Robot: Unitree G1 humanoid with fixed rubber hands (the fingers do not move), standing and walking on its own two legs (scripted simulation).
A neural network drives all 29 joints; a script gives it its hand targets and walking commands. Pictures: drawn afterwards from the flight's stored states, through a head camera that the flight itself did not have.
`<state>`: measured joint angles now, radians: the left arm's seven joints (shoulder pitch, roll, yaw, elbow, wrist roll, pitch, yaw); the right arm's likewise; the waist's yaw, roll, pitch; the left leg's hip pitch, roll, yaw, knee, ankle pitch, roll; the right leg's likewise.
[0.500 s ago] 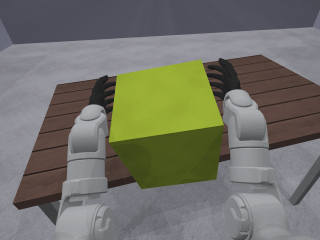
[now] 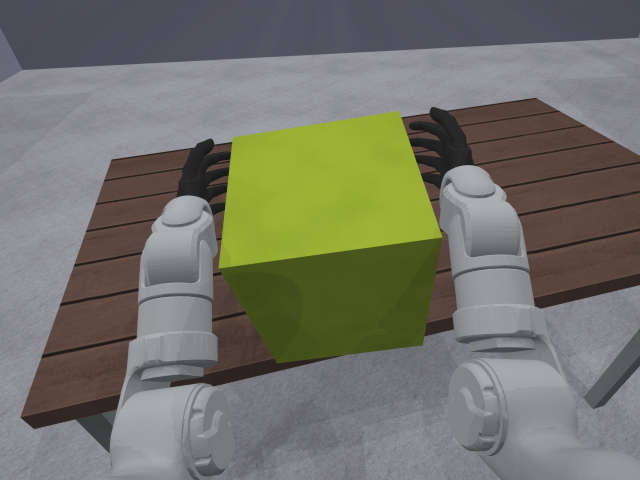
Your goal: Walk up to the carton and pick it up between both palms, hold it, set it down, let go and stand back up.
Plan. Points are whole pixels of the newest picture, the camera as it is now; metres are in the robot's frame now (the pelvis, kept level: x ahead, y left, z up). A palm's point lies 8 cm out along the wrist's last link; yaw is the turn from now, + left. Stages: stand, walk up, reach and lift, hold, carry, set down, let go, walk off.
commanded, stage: hold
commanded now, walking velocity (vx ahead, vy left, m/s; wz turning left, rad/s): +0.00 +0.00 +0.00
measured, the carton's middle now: (333, 247) +0.40 +0.00 +0.13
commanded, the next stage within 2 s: none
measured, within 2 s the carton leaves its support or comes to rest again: neither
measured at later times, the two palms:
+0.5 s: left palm (205, 217) +0.39 +0.15 +0.20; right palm (460, 202) +0.38 -0.15 +0.21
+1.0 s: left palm (224, 229) +0.34 +0.12 +0.22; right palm (510, 205) +0.34 -0.18 +0.24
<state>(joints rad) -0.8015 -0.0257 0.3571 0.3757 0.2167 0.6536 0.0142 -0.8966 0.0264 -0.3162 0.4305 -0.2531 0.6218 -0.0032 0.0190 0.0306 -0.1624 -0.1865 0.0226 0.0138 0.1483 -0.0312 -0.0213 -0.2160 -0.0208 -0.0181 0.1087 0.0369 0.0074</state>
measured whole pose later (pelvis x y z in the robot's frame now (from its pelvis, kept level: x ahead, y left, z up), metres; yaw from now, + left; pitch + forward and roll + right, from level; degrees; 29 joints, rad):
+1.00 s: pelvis -0.03 -0.02 +0.00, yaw +0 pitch +2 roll +1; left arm -0.67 -0.04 0.25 0.13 0.13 0.67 0.03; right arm -0.73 0.04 -0.24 0.04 -0.14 0.70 -0.08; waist 0.00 0.05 -0.09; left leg -0.21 0.04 0.00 0.17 0.00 -0.03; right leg -0.25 0.00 -0.03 0.16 0.06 -0.01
